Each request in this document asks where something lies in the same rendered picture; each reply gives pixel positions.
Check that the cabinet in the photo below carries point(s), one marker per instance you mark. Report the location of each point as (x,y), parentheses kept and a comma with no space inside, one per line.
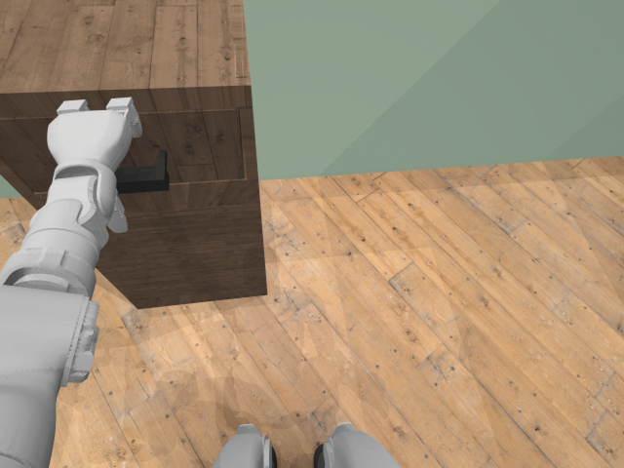
(198,241)

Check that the drawer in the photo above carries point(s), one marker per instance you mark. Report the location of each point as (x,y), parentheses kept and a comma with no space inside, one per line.
(202,144)

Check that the left robot forearm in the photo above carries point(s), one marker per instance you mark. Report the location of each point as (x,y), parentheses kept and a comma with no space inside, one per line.
(61,249)

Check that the handle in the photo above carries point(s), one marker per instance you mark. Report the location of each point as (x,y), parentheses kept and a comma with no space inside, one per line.
(144,179)

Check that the robot left thigh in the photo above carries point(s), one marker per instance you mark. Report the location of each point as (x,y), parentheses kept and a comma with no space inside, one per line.
(246,450)

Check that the right robot shin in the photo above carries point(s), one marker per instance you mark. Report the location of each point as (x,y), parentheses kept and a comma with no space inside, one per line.
(341,428)

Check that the left robot upper arm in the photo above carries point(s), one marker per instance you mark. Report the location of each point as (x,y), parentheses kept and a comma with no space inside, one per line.
(47,339)

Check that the left robot hand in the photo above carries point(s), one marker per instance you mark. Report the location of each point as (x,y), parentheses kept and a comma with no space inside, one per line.
(103,136)

